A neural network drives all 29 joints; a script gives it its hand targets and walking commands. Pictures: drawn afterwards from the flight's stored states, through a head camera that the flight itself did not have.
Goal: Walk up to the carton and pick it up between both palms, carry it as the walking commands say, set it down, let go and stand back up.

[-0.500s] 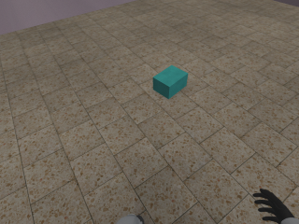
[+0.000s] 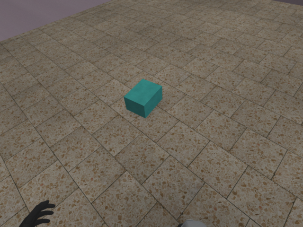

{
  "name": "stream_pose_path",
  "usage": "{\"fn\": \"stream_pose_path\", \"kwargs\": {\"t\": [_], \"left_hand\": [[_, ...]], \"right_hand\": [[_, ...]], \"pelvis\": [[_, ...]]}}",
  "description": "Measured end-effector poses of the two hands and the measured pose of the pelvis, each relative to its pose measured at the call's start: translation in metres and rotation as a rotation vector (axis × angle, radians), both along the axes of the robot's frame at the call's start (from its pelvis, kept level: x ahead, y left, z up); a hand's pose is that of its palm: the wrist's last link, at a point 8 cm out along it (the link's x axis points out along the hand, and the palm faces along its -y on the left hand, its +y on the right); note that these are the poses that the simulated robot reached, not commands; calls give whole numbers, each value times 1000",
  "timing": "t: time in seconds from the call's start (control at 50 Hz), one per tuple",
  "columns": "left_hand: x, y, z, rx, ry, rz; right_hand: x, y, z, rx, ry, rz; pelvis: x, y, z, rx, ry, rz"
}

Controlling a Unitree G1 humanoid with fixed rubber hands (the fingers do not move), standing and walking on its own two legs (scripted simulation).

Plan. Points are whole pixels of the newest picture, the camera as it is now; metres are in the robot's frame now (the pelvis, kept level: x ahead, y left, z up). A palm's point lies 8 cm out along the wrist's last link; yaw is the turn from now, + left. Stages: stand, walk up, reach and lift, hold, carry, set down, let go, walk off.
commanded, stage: walk up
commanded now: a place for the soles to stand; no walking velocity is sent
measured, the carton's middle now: (144, 97) +1.26 +0.03 -0.68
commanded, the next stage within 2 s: none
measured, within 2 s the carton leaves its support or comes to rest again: neither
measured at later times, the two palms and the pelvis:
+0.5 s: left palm (29, 201) +0.25 +0.38 -0.09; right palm (237, 133) +0.38 -0.29 -0.04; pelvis +0.22 +0.04 +0.00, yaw +2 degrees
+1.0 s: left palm (47, 125) +0.50 +0.37 -0.04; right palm (225, 113) +0.50 -0.30 -0.08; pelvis +0.42 +0.02 +0.01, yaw +2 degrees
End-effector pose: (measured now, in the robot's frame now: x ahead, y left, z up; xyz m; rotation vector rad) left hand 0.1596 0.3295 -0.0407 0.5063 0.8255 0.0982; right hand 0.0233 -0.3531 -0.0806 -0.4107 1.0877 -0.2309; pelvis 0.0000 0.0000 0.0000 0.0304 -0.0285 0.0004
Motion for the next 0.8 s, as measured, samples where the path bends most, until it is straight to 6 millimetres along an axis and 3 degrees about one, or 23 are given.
{"fn": "stream_pose_path", "kwargs": {"t": [0.08,0.22,0.34,0.42,0.48,0.62,0.72,0.8], "left_hand": [[23,-8,7,8,-30,46],[14,8,10,17,55,167],[12,32,-10,-4,165,247],[38,50,-36,-25,204,267],[76,48,-46,-46,203,242],[174,40,-37,-85,181,152],[252,32,-24,-58,139,85],[316,24,-15,-8,56,49]], "right_hand": [[57,4,-10,33,-7,33],[165,21,2,71,-33,134],[274,46,23,58,-129,201],[339,63,32,2,-223,231],[356,66,41,-20,-249,195],[349,53,47,-47,-160,95],[344,35,31,-35,-67,32],[362,23,5,-13,-13,20]], "pelvis": [[33,-7,2,-16,-4,12],[94,-6,15,-39,10,41],[150,10,14,-50,12,51],[190,30,0,-44,10,46],[214,37,1,-33,4,39],[269,42,14,-17,9,19],[310,35,13,-8,8,12],[347,21,0,-11,2,14]]}}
